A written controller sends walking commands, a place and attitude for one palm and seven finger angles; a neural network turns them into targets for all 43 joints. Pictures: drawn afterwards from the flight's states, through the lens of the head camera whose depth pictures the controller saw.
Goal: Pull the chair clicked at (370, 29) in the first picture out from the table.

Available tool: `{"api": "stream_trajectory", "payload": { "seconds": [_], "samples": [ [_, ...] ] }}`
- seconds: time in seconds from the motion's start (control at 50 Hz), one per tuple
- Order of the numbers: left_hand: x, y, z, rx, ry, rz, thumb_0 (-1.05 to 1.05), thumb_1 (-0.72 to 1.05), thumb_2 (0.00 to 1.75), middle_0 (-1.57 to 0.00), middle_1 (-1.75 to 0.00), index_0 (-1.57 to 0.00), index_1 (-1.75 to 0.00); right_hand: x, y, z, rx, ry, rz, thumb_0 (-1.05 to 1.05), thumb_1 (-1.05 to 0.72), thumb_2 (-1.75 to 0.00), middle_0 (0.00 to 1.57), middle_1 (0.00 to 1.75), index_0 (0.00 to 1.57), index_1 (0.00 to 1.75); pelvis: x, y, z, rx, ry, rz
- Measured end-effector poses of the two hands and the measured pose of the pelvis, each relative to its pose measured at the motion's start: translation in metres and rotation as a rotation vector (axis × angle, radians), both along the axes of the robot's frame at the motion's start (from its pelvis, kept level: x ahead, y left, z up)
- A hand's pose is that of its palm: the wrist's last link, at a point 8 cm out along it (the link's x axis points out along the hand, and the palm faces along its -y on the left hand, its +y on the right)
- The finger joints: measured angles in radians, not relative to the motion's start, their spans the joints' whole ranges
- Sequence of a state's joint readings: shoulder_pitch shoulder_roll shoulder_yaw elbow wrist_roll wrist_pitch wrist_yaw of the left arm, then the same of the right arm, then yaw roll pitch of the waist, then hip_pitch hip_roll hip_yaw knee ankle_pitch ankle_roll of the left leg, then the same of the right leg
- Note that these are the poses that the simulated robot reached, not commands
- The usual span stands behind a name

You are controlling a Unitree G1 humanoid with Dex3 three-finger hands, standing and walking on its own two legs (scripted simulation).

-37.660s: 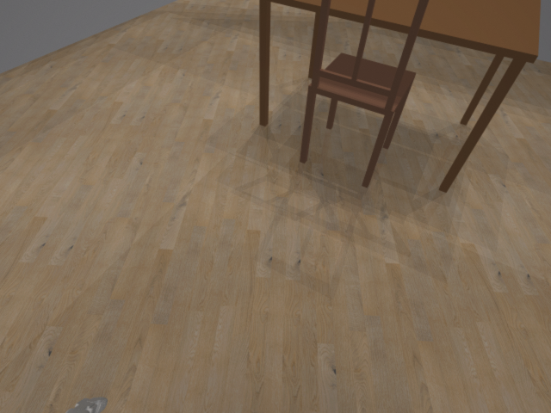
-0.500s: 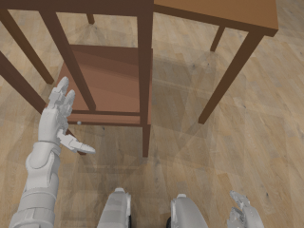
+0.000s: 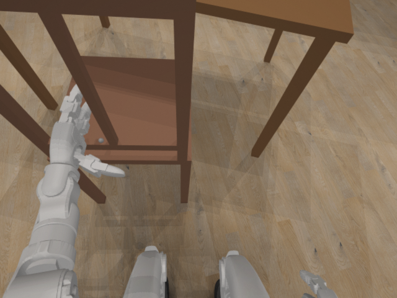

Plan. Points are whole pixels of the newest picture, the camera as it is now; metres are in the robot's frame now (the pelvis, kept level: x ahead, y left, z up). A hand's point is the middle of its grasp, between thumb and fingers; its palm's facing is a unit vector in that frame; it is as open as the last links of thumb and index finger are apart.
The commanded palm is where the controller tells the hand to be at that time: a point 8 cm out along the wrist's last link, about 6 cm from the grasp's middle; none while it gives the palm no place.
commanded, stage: push the fingers through the gap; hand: left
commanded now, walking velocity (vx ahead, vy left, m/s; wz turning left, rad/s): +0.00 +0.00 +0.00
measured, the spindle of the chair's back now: (91, 97) +0.48 +0.21 +0.07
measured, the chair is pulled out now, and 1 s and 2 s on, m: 0.19 0.19 0.19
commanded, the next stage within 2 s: hook a spindle and tug to test in 0.78 s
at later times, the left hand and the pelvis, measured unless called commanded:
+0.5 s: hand (104, 120) +0.46 +0.19 +0.02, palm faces +0.01 -1.00 -0.03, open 17.0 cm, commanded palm +0.43 +0.23 +0.03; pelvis +0.00 +0.00 -0.01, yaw -1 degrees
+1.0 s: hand (103, 121) +0.46 +0.19 +0.02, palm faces +0.01 -1.00 -0.03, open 16.8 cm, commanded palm +0.44 +0.23 +0.03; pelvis +0.00 +0.00 +0.00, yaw +0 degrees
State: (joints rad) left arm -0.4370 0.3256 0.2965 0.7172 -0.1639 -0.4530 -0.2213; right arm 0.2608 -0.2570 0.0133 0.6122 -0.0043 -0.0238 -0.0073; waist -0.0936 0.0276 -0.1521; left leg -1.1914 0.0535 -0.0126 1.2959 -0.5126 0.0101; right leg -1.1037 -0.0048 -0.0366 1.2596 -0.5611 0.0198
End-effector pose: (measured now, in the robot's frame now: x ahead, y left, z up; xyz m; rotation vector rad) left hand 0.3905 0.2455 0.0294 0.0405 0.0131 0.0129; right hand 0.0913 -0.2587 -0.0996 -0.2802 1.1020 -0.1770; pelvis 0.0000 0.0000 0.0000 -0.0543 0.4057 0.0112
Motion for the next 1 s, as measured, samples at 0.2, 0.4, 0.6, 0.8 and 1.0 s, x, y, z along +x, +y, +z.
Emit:
{"api": "stream_trajectory", "payload": {
  "seconds": [0.2, 0.4, 0.6, 0.8, 1.0],
  "samples": [
    [0.015, 0.004, -0.001, -0.003, 0.002, 0.004, -0.02, -0.5, 0.3, -0.06, -0.08, -0.06, -0.08, -0.009, -0.002, -0.002, -0.005, 0.045, -0.006, 0.01, -0.9, -0.9, 0.2, 0.3, 0.21, 0.3, 0.0, 0.0, -0.001, -0.003, 0.008, 0.001],
    [0.042, 0.004, -0.002, -0.008, -0.006, 0.001, -0.02, -0.5, 0.3, -0.06, -0.08, -0.06, -0.08, -0.021, -0.006, -0.009, -0.022, 0.101, -0.02, 0.01, -0.9, -0.9, 0.2, 0.3, 0.21, 0.3, -0.001, 0.0, -0.007, -0.009, 0.032, 0.0],
    [0.047, 0.0, -0.006, -0.006, 0.015, -0.002, -0.02, -0.5, 0.3, -0.06, -0.08, -0.06, -0.08, -0.034, -0.001, -0.01, 0.004, 0.155, -0.051, 0.01, -0.91, -0.9, 0.2, 0.3, 0.21, 0.3, 0.002, 0.002, -0.005, -0.006, 0.04, -0.01],
    [0.043, 0.002, -0.004, -0.004, 0.007, 0.01, -0.02, -0.5, 0.3, -0.06, -0.08, -0.06, -0.08, -0.027, 0.001, -0.007, 0.008, 0.144, -0.045, 0.01, -0.91, -0.9, 0.2, 0.3, 0.21, 0.3, 0.005, 0.002, -0.002, -0.006, 0.033, -0.007],
    [0.046, 0.003, -0.004, -0.01, -0.001, -0.002, -0.02, -0.5, 0.3, -0.08, -0.13, -0.07, -0.13, -0.017, -0.002, -0.005, -0.011, 0.124, -0.032, 0.01, -0.91, -0.9, 0.2, 0.3, 0.21, 0.3, 0.005, 0.003, -0.004, -0.011, 0.036, -0.004]
  ]
}}
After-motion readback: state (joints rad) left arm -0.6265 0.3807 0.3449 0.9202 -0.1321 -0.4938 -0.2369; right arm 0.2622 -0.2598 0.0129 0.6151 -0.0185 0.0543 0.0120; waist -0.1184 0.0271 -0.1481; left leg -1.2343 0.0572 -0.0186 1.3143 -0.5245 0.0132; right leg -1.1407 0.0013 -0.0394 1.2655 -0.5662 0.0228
